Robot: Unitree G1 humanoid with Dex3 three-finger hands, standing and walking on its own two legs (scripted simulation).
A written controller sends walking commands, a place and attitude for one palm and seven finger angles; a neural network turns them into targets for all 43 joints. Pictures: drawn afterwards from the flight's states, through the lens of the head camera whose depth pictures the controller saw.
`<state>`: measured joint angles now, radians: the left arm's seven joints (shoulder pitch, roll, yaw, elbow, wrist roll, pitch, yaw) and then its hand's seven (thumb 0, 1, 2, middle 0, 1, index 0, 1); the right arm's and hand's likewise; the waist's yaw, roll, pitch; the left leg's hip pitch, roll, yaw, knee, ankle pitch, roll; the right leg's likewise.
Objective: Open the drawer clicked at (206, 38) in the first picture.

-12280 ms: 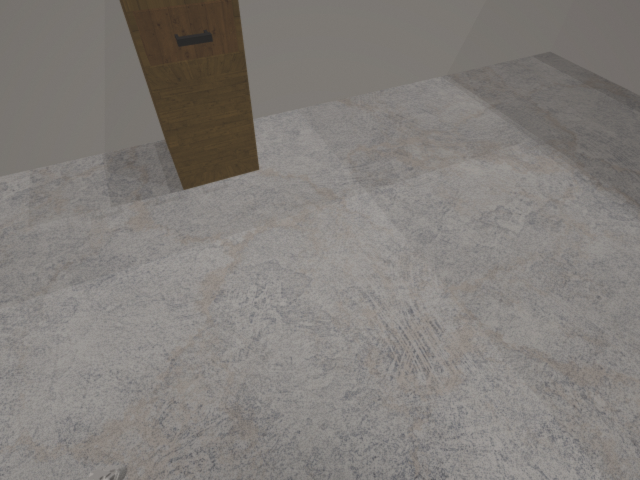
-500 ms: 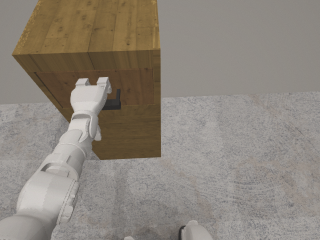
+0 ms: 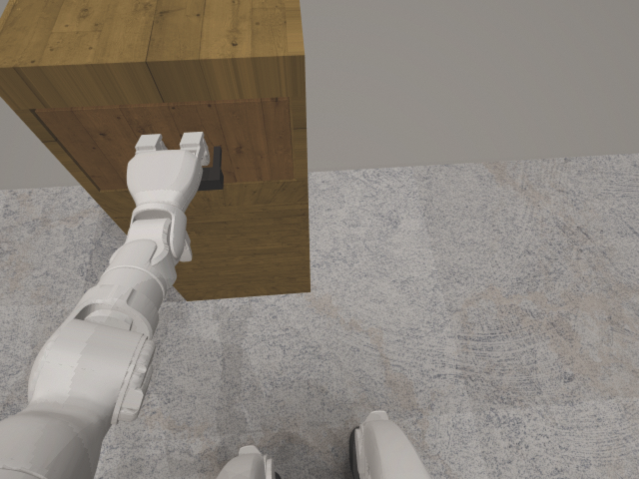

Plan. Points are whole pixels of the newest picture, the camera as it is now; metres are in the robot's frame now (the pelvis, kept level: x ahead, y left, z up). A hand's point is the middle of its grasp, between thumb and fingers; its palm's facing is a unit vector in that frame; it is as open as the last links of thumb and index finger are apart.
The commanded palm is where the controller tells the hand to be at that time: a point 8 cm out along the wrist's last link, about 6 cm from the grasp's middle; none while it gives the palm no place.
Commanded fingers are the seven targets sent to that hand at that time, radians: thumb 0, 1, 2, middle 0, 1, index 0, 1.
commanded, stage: lower the fingers behind the handle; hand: left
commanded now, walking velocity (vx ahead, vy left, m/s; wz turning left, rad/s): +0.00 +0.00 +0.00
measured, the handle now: (181, 168) +0.56 +0.16 -0.02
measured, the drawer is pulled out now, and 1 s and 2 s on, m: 0.00 0.00 0.01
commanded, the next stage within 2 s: close the thumb around the handle in 0.86 s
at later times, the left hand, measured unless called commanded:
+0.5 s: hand (187, 207) +0.51 +0.15 -0.04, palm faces -0.02 -0.01 -1.00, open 13.8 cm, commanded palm +0.48 +0.16 +0.01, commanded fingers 0.00 -0.50 0.30 -0.30 -1.20 -0.30 -1.20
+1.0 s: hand (186, 209) +0.50 +0.16 -0.04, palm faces -0.03 -0.02 -1.00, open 13.8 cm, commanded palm +0.48 +0.15 +0.01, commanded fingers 0.00 -0.33 0.37 -0.31 -1.22 -0.31 -1.22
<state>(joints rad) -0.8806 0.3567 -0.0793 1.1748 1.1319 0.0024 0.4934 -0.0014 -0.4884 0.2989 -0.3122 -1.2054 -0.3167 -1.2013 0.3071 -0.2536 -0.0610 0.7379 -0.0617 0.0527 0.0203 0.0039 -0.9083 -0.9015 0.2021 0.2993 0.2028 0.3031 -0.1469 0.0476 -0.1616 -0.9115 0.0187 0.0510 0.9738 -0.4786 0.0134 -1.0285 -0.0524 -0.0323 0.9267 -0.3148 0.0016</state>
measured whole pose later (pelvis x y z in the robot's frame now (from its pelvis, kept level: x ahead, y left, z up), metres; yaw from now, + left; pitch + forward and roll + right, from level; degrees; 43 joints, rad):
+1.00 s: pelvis +0.01 +0.00 -0.02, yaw +0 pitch +27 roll +0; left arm -0.86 0.35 -0.07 1.13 1.13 0.01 0.51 0.00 -0.49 0.30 -0.29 -1.20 -0.32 -1.20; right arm 0.30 -0.25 -0.06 0.74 -0.07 0.05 0.03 0.00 -0.91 -0.90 0.20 0.30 0.20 0.30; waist -0.14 0.06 -0.18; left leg -1.03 0.02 0.03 1.09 -0.54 0.01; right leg -1.14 -0.05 -0.04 1.03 -0.37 0.00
